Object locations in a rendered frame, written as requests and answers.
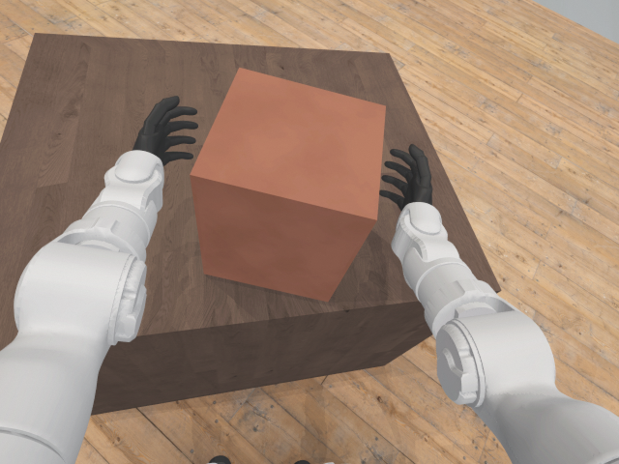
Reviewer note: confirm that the right robot hand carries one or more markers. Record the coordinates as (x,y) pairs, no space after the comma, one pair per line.
(419,188)

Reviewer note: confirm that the pedestal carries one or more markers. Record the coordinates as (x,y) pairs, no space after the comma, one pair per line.
(79,106)

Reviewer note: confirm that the carton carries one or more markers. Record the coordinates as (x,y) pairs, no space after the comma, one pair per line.
(286,186)

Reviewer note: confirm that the robot right upper arm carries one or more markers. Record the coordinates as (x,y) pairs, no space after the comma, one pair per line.
(499,365)

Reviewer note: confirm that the robot left upper arm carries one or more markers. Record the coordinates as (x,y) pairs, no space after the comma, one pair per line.
(77,302)

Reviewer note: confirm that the right robot forearm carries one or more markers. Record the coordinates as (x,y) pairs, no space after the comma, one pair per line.
(441,281)

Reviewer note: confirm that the left robot forearm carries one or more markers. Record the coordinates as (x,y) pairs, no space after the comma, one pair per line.
(123,216)

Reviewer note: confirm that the left robot hand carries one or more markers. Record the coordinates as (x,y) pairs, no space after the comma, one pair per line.
(153,137)

